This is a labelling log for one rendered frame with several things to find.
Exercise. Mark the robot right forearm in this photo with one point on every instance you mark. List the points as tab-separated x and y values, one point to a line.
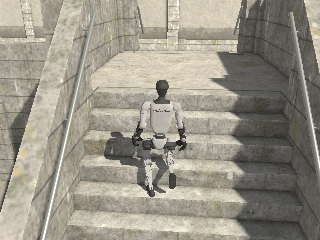
182	133

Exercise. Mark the robot right upper arm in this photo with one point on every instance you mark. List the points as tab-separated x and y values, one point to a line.
178	114

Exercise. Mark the right robot hand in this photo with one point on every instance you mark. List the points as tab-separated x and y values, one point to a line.
180	143

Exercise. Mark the robot left forearm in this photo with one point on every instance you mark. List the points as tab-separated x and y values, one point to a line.
138	132

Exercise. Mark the left robot hand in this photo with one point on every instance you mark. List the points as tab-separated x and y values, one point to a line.
134	141

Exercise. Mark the right robot shin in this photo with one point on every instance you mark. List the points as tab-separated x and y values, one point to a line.
170	162

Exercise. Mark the robot right foot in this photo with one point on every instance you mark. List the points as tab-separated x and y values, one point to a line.
172	181

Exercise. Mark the robot left upper arm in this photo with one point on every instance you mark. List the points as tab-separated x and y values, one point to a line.
143	114

